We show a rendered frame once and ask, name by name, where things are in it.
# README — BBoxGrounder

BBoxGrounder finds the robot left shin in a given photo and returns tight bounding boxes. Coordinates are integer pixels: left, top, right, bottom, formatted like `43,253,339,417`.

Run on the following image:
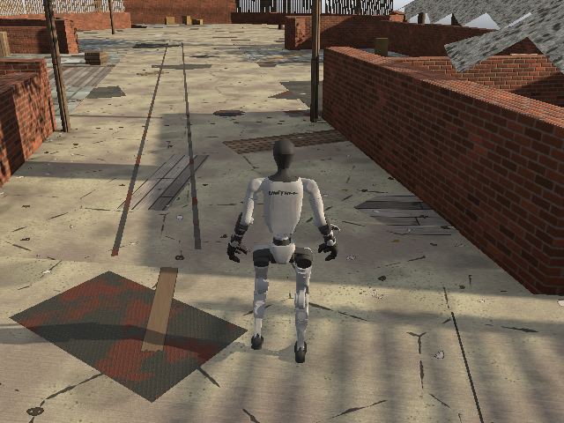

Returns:
253,278,266,339

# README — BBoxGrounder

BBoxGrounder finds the robot left forearm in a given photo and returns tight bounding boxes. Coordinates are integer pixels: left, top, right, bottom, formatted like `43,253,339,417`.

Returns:
229,212,248,248

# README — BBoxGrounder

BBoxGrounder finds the robot right forearm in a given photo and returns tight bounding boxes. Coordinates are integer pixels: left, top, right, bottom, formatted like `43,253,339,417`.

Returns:
318,213,336,246

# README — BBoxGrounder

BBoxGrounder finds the robot left hand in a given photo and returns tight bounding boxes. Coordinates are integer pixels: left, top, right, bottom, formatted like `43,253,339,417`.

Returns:
227,243,248,263

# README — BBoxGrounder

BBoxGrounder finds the robot right hand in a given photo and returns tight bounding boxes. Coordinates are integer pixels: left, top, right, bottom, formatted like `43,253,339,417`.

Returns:
318,242,338,261

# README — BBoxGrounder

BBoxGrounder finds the robot right upper arm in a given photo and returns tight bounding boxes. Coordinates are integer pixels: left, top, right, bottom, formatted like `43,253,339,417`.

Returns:
301,178,327,227

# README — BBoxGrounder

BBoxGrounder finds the robot left upper arm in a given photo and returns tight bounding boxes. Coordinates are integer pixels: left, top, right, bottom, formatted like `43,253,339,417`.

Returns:
240,177,265,226

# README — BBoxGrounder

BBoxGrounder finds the right robot foot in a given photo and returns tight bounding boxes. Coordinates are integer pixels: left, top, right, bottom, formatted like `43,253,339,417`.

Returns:
294,341,307,363

